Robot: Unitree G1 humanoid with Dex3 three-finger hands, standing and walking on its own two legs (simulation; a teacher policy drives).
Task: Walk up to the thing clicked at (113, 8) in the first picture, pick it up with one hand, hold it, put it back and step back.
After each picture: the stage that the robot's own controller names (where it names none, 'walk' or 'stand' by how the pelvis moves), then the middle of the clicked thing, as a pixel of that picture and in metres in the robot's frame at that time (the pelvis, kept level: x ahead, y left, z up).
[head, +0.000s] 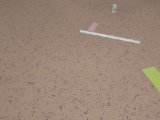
stand; (114, 8) +2.26 -0.48 -0.72
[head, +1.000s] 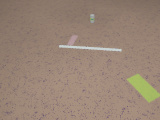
walk; (92, 18) +2.15 +0.00 -0.70
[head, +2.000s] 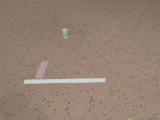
walk; (65, 33) +1.50 +0.29 -0.72
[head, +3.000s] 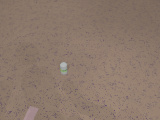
walk; (63, 68) +0.96 +0.23 -0.71
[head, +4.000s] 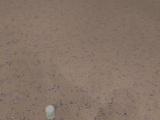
walk; (50, 112) +0.55 +0.21 -0.70
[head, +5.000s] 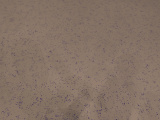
stand; out of the picture +0.34 +0.35 -0.69
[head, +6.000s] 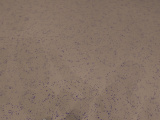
stand; out of the picture +0.39 +0.28 -0.71
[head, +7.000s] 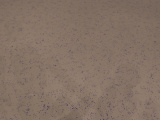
stand; out of the picture +0.35 +0.30 -0.72
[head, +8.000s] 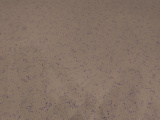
stand; out of the picture +0.38 +0.30 -0.73
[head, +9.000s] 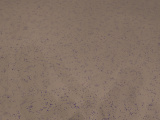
stand; out of the picture +0.38 +0.29 -0.73
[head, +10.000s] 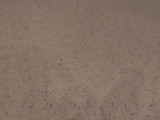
stand; out of the picture +0.37 +0.30 -0.73
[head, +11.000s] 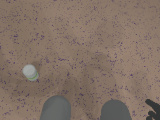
go down; (31, 73) +0.44 +0.29 -0.45
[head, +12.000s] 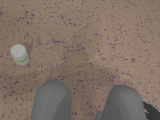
go down; (20, 55) +0.46 +0.30 -0.31
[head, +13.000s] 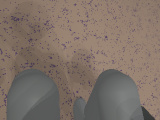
close in; out of the picture +0.44 +0.34 -0.24
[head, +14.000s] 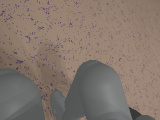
close in; out of the picture +0.43 +0.36 -0.22
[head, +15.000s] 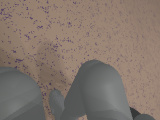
close; out of the picture +0.43 +0.36 -0.22
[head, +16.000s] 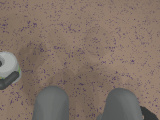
lift; (8, 69) +0.35 +0.27 -0.06
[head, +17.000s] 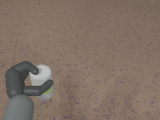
hold; (42, 83) +0.34 +0.16 +0.04
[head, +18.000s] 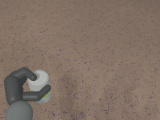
hold; (40, 87) +0.34 +0.17 +0.00
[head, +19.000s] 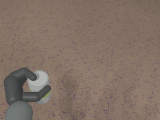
hold; (40, 87) +0.34 +0.17 +0.00
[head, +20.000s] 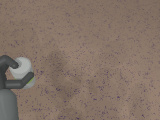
crouch; (23, 73) +0.39 +0.21 -0.05
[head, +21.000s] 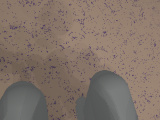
lower; out of the picture +0.50 +0.32 -0.10
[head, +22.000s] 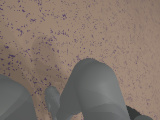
lower; out of the picture +0.43 +0.36 -0.23
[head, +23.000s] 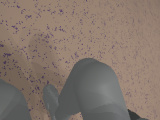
lower; out of the picture +0.44 +0.36 -0.23
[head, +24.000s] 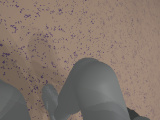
lower; out of the picture +0.45 +0.36 -0.23
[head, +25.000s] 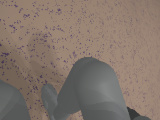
lower; out of the picture +0.45 +0.36 -0.23
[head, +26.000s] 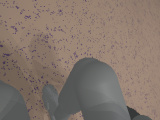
open; out of the picture +0.45 +0.36 -0.24
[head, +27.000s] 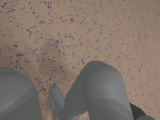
rise; out of the picture +0.45 +0.35 -0.24
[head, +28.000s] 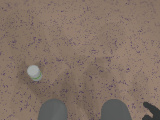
walk; (35, 73) +0.48 +0.27 -0.47
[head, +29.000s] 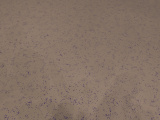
stand; out of the picture +0.41 +0.25 -0.66
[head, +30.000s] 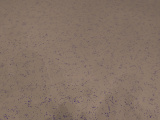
stand; out of the picture +0.42 +0.26 -0.67
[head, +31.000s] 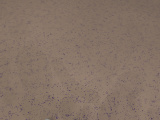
stand; out of the picture +0.42 +0.26 -0.69
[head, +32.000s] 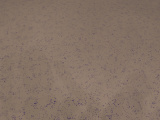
stand; out of the picture +0.43 +0.27 -0.72
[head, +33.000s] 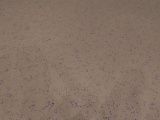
stand; out of the picture +0.40 +0.27 -0.73
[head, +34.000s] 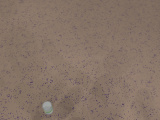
walk; (48, 108) +0.45 +0.23 -0.70
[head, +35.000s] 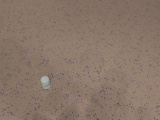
walk; (45, 82) +0.66 +0.27 -0.70
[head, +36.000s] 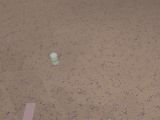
stand; (54, 58) +0.98 +0.36 -0.70
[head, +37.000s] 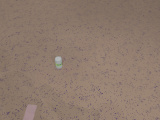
stand; (58, 62) +1.00 +0.25 -0.71
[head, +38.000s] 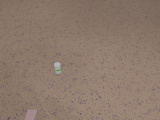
stand; (57, 68) +1.03 +0.27 -0.73
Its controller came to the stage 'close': yes
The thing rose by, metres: 0.71
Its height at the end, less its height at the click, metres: +0.00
